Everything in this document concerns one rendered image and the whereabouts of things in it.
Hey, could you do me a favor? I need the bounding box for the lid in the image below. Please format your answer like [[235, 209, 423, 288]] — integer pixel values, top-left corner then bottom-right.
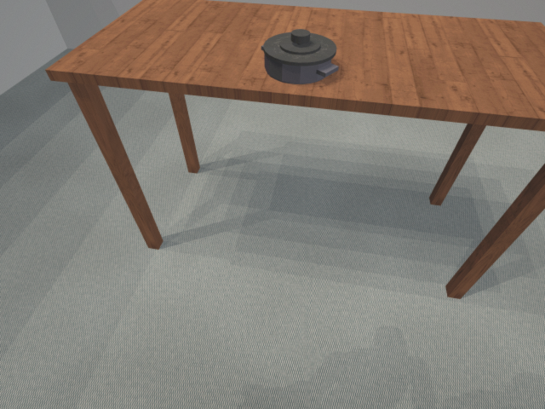
[[263, 32, 336, 66]]

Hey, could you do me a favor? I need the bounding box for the table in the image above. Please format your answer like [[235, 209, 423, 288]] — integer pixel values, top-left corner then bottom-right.
[[45, 0, 545, 299]]

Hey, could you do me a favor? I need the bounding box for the pot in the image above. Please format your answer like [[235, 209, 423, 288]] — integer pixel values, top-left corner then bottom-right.
[[261, 45, 339, 84]]

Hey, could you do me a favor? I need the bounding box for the knob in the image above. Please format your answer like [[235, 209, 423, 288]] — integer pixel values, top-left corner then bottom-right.
[[291, 29, 310, 43]]

